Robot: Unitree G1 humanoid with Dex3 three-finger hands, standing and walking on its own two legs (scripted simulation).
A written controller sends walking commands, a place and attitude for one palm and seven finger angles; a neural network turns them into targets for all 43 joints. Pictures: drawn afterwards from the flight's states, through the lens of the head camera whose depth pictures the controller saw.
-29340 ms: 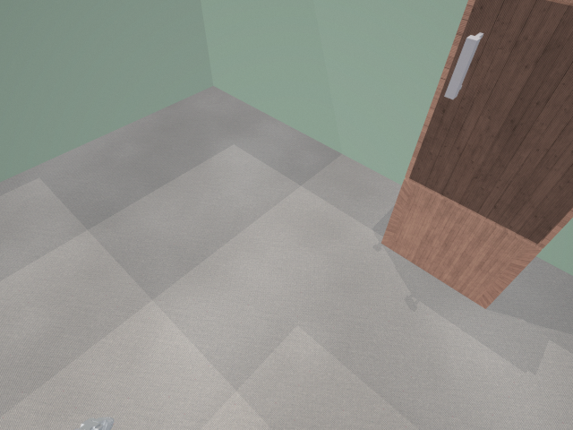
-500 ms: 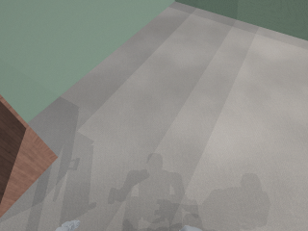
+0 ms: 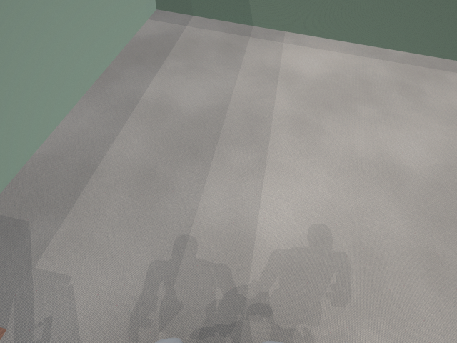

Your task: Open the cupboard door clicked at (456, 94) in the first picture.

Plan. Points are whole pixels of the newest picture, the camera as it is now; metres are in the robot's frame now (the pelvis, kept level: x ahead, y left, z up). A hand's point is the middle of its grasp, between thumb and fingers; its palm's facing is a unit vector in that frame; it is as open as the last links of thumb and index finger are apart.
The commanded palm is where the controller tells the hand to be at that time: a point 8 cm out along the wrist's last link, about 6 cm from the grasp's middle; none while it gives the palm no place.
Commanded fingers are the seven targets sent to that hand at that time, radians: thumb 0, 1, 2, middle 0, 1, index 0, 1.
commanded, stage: walk to a spot facing it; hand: left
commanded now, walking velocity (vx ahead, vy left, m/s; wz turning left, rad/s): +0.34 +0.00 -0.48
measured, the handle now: out of the picture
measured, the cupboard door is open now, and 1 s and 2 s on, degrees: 36 36 36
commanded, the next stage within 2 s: turn to face it in 0.76 s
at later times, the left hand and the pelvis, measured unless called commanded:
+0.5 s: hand (198, 239) +0.35 +0.09 -0.15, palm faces -0.20 -0.96 -0.20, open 7.3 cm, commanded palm none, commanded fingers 0.00 0.90 0.90 -0.20 -0.30 -0.20 -0.30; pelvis +0.22 -0.07 +0.01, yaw -11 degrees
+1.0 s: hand (222, 167) +0.57 +0.05 -0.15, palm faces -0.29 -0.94 -0.18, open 7.3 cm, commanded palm none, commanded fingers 0.00 0.90 0.90 -0.20 -0.30 -0.20 -0.30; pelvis +0.45 -0.10 +0.01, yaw -18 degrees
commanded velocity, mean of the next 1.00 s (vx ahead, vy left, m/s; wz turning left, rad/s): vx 0.27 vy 0.00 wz -0.17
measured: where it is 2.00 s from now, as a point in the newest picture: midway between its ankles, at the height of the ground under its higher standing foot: (266, 256)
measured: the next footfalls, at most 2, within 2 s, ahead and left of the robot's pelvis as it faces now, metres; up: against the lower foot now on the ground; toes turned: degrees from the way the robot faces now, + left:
right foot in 0.30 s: +0.22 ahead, -0.16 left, +0.00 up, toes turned -16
left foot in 0.68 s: +0.48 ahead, +0.02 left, +0.00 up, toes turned -6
